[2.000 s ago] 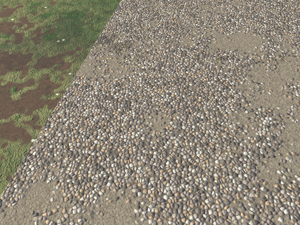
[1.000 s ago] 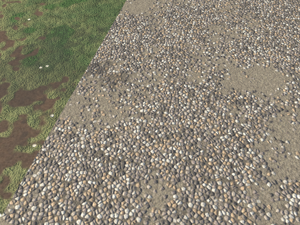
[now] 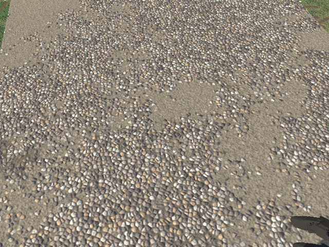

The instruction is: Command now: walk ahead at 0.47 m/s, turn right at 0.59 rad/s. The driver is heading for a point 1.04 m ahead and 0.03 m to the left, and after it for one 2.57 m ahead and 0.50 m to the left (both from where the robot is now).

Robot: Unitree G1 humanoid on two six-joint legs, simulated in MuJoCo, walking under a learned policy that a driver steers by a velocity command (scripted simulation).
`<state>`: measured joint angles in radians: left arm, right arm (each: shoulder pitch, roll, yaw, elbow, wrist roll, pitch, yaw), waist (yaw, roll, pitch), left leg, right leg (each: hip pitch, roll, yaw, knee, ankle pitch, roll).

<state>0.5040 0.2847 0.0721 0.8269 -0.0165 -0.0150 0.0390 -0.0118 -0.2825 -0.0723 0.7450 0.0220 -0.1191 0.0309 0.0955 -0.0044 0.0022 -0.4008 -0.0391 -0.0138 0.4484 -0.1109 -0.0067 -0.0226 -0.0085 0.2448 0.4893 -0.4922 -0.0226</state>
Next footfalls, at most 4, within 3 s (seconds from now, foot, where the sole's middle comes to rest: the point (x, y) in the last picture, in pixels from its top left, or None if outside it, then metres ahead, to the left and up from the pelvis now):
0.44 right None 0.39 -0.18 -0.76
1.00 left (198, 185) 0.73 -0.01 -0.76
1.46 right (238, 134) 1.02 -0.20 -0.76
1.92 left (182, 127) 1.05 0.08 -0.76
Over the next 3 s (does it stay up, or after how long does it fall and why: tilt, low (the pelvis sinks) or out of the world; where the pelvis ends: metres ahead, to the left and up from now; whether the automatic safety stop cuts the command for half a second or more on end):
stays up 1.09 -0.07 0.01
